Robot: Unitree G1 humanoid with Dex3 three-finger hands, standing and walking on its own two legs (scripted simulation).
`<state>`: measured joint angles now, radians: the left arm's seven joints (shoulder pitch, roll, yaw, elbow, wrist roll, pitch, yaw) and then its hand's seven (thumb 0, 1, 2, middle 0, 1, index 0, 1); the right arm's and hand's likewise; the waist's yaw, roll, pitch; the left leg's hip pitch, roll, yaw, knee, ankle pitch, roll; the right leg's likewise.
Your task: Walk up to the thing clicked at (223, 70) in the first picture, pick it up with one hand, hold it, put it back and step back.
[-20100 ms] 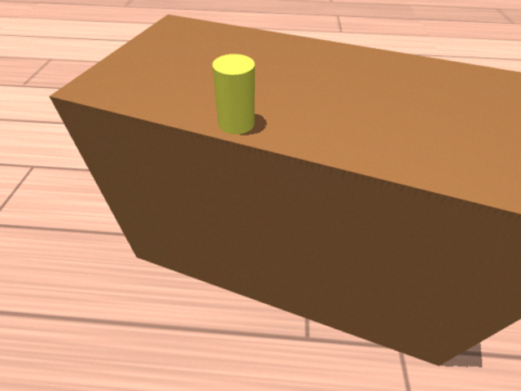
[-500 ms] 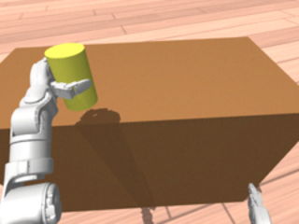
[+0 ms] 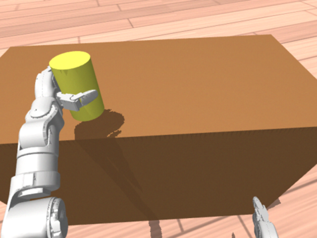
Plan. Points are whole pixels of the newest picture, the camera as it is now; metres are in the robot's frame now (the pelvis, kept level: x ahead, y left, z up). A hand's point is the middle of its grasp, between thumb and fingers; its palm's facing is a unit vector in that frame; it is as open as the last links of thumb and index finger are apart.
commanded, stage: crouch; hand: left
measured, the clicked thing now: (80, 87) +0.42 +0.19 +0.19
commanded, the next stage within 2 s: lower in 0.06 s
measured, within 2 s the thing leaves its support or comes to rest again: rests again in 1.22 s
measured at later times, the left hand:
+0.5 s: hand (82, 103) +0.42 +0.20 +0.13, palm faces +0.24 -0.97 -0.02, open 11.5 cm
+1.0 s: hand (83, 105) +0.43 +0.20 +0.12, palm faces +0.24 -0.97 +0.00, open 11.5 cm
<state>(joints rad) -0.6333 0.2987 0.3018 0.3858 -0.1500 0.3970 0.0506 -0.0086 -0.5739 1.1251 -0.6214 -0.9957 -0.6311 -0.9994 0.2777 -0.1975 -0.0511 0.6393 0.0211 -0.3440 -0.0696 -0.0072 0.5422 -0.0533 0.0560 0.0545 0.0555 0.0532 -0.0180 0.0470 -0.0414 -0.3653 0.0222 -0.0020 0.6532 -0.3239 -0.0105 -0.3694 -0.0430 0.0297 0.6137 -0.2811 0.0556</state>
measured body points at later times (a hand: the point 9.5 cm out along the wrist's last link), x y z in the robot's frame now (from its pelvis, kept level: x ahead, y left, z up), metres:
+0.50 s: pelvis +0.01 -0.01 +0.00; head +0.02 -0.02 +0.45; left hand +0.41 +0.25 +0.14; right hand +0.16 -0.25 -0.08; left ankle +0.01 +0.12 -0.72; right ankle +0.02 -0.16 -0.72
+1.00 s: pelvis +0.00 +0.00 +0.00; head +0.03 +0.00 +0.45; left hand +0.41 +0.26 +0.12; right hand +0.15 -0.26 -0.08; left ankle +0.01 +0.12 -0.72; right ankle +0.02 -0.16 -0.72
